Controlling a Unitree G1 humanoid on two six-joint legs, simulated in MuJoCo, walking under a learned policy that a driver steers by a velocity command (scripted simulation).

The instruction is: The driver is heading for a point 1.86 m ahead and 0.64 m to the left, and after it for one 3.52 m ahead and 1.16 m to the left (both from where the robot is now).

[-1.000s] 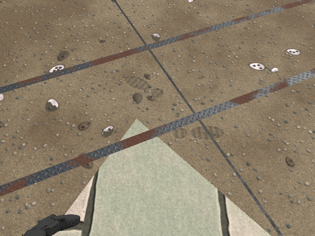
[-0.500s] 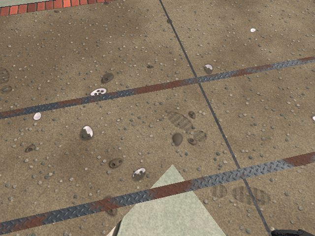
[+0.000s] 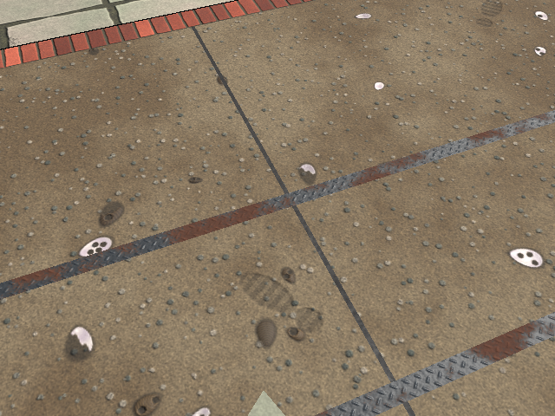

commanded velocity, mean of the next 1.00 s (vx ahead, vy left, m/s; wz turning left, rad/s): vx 0.50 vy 0.00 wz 0.45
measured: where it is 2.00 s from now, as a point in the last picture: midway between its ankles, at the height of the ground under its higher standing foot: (130, 226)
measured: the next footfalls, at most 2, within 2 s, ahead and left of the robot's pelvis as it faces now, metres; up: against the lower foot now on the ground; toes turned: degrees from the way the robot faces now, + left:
right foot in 0.10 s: +0.24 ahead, -0.15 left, +0.00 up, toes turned +3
left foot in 0.64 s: +0.45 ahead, +0.16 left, +0.00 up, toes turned +24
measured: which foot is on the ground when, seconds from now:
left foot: down 0.00-0.12, up 0.14-0.62, down 0.64-1.00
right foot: up 0.00-0.08, down 0.10-0.64, up 0.66-1.00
